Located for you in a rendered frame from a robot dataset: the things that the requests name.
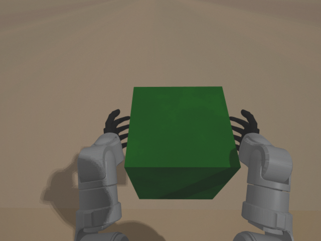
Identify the robot right forearm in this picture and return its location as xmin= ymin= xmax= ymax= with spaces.
xmin=238 ymin=133 xmax=294 ymax=241

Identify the robot left forearm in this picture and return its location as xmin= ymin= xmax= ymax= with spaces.
xmin=74 ymin=133 xmax=124 ymax=241

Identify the right robot hand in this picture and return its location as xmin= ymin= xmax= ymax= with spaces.
xmin=229 ymin=109 xmax=259 ymax=151

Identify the left robot hand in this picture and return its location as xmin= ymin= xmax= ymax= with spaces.
xmin=104 ymin=109 xmax=130 ymax=148

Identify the carton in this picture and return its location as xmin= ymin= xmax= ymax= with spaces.
xmin=124 ymin=86 xmax=241 ymax=199

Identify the right robot upper arm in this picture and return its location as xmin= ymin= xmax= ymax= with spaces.
xmin=233 ymin=231 xmax=284 ymax=241

